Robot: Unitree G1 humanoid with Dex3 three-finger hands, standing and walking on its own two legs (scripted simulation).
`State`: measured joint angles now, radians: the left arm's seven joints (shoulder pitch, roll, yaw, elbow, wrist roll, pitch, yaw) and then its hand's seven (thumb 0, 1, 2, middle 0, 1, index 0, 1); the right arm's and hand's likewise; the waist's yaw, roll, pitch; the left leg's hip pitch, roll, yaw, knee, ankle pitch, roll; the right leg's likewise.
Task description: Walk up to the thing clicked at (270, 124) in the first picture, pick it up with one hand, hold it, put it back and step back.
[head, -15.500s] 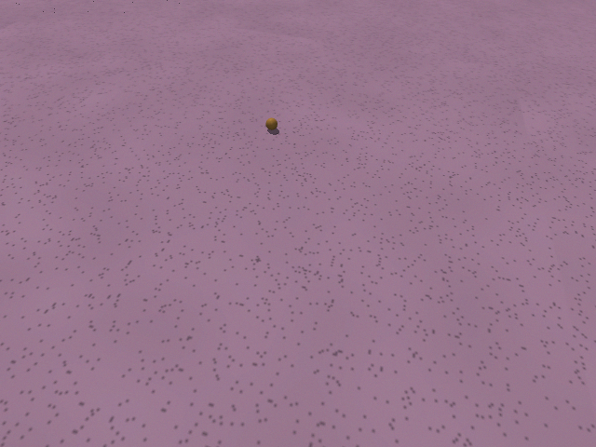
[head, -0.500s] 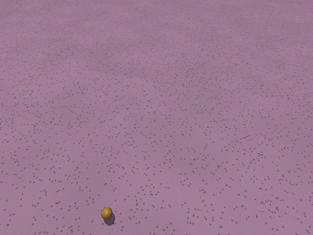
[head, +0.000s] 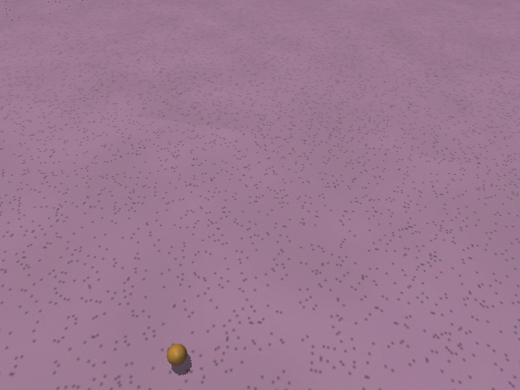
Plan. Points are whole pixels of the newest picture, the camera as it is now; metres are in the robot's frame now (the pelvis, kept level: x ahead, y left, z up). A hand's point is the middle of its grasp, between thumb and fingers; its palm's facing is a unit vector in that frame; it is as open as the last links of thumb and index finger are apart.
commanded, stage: stand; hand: left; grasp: from above
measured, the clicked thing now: (177, 354) +0.39 +0.27 -0.75
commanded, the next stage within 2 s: rise first in 0.62 s
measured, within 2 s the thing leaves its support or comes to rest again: neither
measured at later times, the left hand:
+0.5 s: hand out of the picture +0.07 +0.25 -0.16, palm faces -0.02 -0.94 -0.34, open 7.4 cm
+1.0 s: hand out of the picture +0.16 +0.25 -0.17, palm faces -0.03 -0.94 -0.35, open 9.7 cm
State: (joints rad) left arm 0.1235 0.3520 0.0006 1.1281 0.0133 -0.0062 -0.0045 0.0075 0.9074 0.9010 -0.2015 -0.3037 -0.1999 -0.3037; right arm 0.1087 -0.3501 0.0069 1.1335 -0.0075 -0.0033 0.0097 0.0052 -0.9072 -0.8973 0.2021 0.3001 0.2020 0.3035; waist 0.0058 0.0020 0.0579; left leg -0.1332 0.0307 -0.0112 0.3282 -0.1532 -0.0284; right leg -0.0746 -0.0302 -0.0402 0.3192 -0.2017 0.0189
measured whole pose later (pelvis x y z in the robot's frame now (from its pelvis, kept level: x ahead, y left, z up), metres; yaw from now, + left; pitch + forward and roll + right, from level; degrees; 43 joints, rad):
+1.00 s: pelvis -0.01 +0.00 -0.02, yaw -1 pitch +6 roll +0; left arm -0.06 0.35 0.15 1.04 0.11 0.02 -0.02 0.01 0.35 0.92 -0.13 -0.79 -0.14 -0.77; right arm 0.22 -0.24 -0.02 0.78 0.02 -0.04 -0.02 0.01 -0.90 -0.90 0.20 0.30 0.20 0.30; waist -0.02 -0.02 0.02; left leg -0.46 0.04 0.00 0.62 -0.27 -0.03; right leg -0.41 -0.03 -0.02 0.62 -0.31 0.02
